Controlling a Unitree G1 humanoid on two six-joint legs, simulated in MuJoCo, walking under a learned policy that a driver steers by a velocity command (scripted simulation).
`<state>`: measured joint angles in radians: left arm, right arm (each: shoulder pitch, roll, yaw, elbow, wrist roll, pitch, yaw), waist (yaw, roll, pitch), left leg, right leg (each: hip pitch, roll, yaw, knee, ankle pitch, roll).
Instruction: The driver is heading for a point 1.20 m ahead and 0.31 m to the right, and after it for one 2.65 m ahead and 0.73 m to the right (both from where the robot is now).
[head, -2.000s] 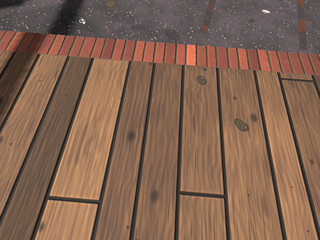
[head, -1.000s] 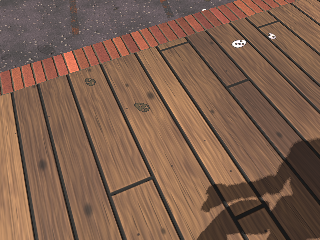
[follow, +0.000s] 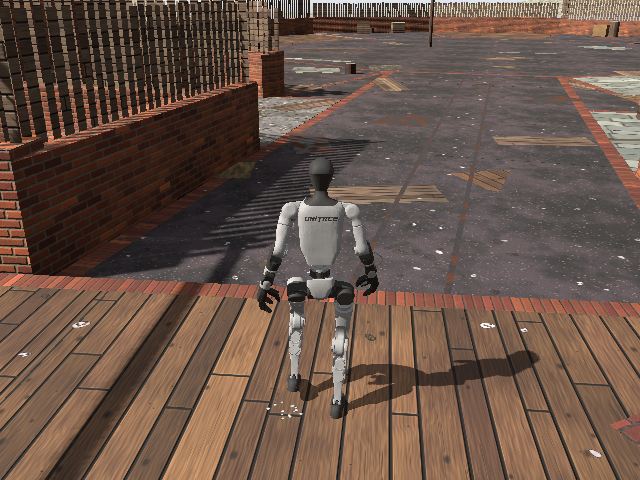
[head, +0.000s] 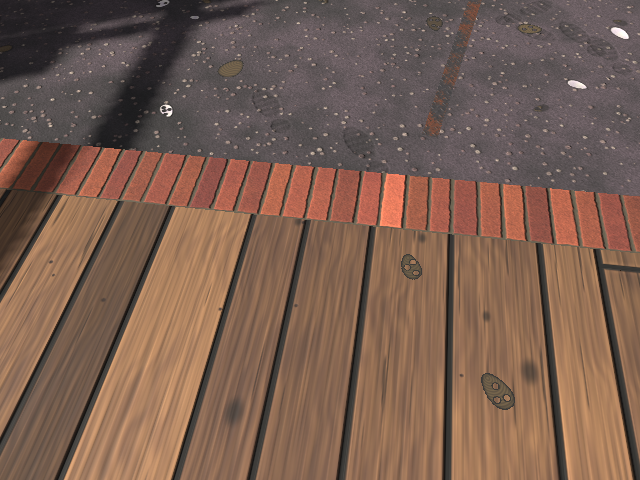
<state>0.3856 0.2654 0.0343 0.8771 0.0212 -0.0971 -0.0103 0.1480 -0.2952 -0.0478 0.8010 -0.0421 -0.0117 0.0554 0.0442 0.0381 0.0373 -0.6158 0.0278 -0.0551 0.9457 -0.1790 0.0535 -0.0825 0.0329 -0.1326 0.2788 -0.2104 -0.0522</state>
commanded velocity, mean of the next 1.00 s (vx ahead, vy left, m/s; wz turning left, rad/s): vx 0.50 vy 0.00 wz -0.41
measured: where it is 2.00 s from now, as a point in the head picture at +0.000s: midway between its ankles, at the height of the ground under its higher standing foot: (479, 275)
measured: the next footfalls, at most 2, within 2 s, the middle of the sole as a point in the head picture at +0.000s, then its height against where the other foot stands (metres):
left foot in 0.20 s outside the picture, level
right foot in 0.70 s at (424, 478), level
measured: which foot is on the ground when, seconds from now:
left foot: up 0.00-0.18, down 0.20-0.72, up 0.74-1.00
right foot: down 0.00-0.20, up 0.22-0.68, down 0.70-1.00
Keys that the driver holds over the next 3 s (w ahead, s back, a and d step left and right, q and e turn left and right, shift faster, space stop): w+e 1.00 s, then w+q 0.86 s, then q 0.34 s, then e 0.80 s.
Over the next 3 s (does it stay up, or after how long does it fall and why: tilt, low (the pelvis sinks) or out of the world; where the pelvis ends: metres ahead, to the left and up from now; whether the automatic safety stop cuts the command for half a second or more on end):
stays up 1.07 -0.34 0.00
